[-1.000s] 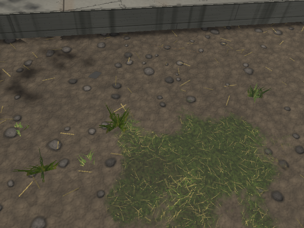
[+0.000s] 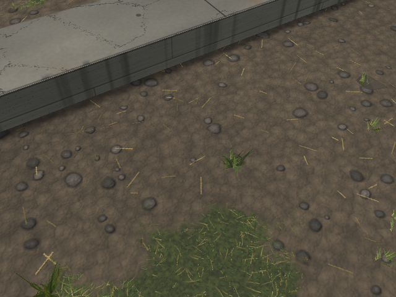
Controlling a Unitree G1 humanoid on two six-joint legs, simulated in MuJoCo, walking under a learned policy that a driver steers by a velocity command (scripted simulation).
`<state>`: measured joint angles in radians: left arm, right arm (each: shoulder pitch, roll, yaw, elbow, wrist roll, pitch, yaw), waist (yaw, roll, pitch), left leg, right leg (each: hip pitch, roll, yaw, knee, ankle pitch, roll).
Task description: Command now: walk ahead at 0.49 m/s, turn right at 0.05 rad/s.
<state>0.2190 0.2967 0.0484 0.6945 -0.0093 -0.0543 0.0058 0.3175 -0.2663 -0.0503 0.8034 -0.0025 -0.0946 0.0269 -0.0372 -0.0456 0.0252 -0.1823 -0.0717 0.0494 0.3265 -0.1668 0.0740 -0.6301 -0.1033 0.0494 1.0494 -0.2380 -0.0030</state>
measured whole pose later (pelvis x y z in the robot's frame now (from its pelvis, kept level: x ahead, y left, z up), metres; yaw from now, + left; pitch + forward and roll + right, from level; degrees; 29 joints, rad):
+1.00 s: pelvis +0.57 +0.03 +0.00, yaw +20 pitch +2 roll +0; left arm 0.16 0.30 0.05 0.71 0.01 -0.11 0.00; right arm 0.28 -0.29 -0.07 0.69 0.01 -0.05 0.02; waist -0.02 -0.02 0.05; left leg -0.28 -0.11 -0.04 0.42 -0.16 0.11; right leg -0.56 -0.09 0.06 1.10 -0.33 0.03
